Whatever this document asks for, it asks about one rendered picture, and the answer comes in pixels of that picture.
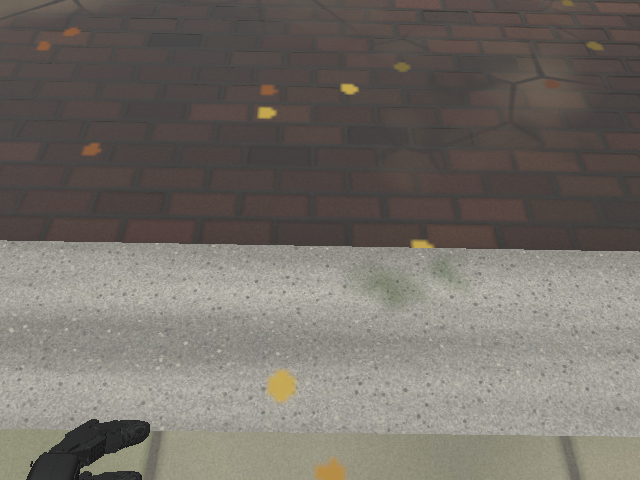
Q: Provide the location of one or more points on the robot left hand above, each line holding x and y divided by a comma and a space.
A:
86, 444

